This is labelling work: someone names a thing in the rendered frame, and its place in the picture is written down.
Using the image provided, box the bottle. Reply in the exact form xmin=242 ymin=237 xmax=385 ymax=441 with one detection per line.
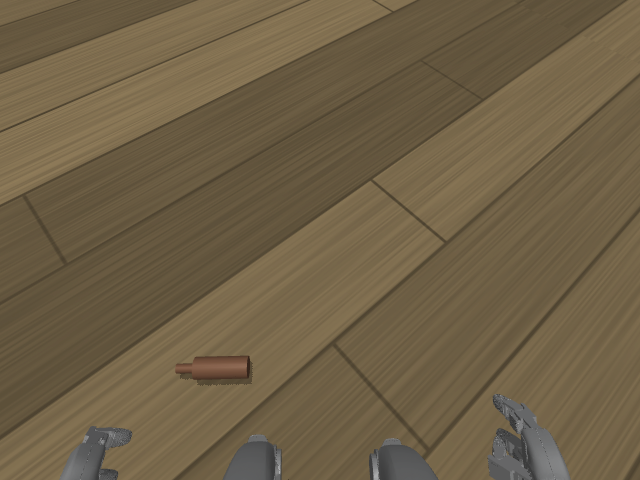
xmin=175 ymin=356 xmax=250 ymax=380

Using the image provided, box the right robot hand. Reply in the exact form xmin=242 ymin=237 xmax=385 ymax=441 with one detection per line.
xmin=488 ymin=394 xmax=571 ymax=480

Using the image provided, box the left robot hand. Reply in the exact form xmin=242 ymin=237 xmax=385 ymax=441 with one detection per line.
xmin=59 ymin=426 xmax=132 ymax=480

